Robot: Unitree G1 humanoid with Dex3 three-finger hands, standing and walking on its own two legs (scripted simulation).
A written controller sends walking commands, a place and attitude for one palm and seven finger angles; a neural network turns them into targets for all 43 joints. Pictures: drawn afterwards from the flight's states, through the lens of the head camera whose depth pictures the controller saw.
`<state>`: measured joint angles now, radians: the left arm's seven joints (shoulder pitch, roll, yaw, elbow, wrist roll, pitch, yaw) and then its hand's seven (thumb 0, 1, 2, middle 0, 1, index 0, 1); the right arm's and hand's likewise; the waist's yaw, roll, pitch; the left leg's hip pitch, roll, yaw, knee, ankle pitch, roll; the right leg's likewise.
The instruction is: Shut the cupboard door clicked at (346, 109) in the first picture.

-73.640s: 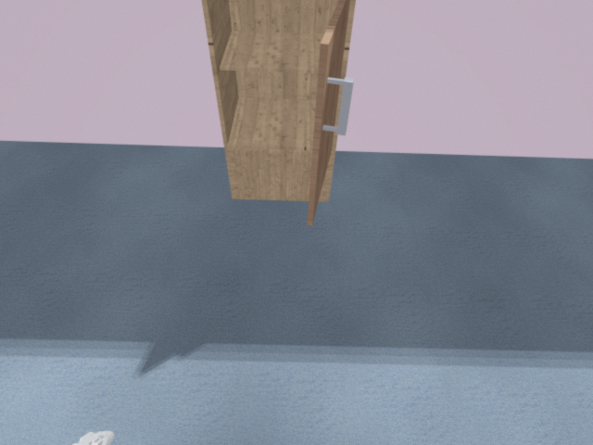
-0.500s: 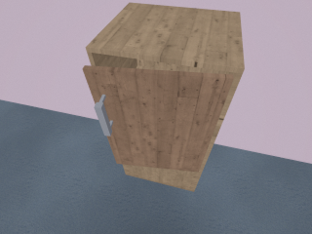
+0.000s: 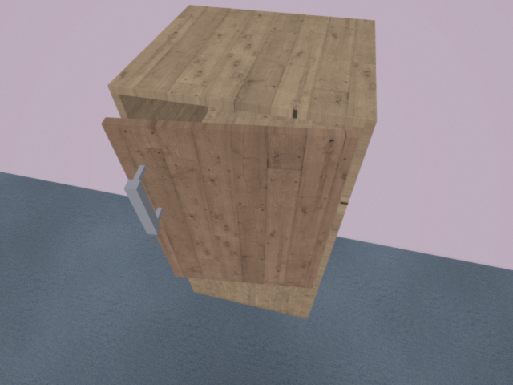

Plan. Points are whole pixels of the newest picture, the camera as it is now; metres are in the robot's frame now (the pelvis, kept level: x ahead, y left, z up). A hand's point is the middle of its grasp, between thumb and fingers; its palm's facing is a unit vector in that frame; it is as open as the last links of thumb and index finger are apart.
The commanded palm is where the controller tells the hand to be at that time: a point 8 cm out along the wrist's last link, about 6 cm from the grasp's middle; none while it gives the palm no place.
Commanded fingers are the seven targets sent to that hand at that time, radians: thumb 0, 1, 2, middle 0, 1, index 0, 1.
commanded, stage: look again from close up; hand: left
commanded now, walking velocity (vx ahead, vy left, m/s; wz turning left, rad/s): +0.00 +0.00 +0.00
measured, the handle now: (147, 201) +0.45 +0.25 -0.02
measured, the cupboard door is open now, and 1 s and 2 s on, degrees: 8 8 8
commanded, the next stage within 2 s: raise the hand and make a fist in 0.10 s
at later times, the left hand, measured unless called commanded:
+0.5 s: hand (155, 354) +0.17 +0.16 -0.03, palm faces +0.01 -1.00 -0.03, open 6.8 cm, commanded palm +0.11 +0.22 -0.06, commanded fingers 0.00 0.90 0.90 -0.47 -0.60 -0.47 -0.60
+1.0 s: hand (133, 381) +0.14 +0.19 -0.05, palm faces -0.04 -1.00 -0.03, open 4.3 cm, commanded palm +0.11 +0.24 -0.04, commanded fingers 0.00 0.90 0.90 -0.93 -1.10 -0.93 -1.10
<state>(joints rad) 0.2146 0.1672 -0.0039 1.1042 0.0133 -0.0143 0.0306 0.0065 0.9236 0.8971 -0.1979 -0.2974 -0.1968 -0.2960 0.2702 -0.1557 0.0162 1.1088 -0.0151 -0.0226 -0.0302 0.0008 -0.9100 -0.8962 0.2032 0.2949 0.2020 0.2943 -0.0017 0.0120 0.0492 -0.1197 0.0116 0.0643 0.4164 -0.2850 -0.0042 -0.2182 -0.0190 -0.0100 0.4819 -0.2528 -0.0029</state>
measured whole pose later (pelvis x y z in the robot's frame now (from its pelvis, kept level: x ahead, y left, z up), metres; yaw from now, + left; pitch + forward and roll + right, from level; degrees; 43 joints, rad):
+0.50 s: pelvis -0.04 -0.02 -0.06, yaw +3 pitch +10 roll +2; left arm 0.29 0.18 0.15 0.26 -0.25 -0.60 -0.33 0.00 0.91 0.90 -0.31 -0.42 -0.30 -0.42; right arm 0.19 -0.28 -0.07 0.61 0.00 -0.34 -0.01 0.01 -0.91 -0.90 0.20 0.29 0.20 0.29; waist -0.01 -0.04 -0.12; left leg -0.68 0.02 0.02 0.98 -0.47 -0.03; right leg -0.75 -0.04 -0.05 1.01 -0.43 -0.03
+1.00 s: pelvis -0.07 +0.01 -0.10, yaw +3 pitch +14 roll -2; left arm 0.41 0.25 0.13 -0.10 -0.27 -0.29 -0.30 0.02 0.89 0.90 -0.76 -0.91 -0.75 -0.91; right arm 0.30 -0.19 0.05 0.51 0.02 -0.22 -0.05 0.01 -0.90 -0.90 0.21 0.30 0.21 0.30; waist -0.01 0.03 -0.13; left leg -0.94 0.02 -0.02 1.24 -0.54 0.01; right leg -0.95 -0.04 -0.07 1.17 -0.46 0.00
